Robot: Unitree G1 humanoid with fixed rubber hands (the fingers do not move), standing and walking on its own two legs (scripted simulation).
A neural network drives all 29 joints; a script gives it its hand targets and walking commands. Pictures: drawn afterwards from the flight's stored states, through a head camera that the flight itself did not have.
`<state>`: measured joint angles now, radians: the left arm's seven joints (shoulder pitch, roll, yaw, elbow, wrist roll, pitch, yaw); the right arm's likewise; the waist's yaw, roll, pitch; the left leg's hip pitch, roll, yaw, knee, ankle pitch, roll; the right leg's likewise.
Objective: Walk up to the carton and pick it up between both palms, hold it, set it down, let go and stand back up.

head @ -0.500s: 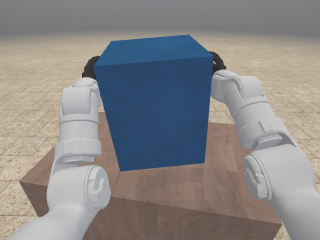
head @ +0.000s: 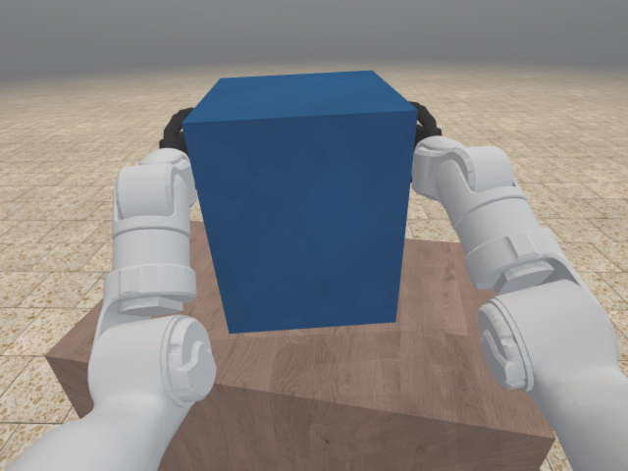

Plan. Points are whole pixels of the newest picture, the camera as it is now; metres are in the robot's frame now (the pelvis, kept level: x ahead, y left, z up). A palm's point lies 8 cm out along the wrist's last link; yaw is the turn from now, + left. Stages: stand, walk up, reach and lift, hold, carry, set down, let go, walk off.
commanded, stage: hold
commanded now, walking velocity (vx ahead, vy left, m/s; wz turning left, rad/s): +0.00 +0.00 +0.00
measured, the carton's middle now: (304, 195) +0.37 +0.01 +0.27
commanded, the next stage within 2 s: none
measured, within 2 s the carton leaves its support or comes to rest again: neither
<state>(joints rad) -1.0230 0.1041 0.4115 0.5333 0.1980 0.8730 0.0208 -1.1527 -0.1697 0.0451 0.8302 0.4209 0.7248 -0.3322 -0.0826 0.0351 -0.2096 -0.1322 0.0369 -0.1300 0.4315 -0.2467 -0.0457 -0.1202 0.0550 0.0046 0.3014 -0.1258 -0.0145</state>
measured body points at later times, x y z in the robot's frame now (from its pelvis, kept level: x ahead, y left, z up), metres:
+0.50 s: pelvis +0.00 +0.00 +0.00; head -0.11 +0.01 +0.44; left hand +0.39 +0.15 +0.31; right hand +0.37 -0.15 +0.32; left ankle +0.00 +0.15 -0.74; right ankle +0.03 -0.11 -0.75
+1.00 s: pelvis +0.00 +0.00 +0.00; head -0.10 +0.02 +0.44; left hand +0.39 +0.16 +0.31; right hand +0.38 -0.14 +0.31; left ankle +0.00 +0.15 -0.75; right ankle +0.03 -0.11 -0.75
